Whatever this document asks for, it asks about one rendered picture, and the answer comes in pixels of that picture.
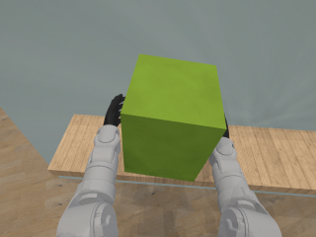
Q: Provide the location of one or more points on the robot left forearm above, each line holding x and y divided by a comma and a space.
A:
99, 179

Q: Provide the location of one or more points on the left robot upper arm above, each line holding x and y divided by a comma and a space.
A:
96, 219

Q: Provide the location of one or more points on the robot right hand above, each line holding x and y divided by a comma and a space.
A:
226, 133

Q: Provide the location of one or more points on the carton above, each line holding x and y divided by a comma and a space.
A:
172, 117

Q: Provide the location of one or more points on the robot right forearm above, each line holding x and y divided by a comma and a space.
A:
229, 180

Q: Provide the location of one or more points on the table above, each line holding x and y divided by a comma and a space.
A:
275, 160

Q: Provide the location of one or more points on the right robot upper arm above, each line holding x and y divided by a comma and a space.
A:
238, 221

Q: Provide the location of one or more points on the robot left hand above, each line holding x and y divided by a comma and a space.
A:
113, 112

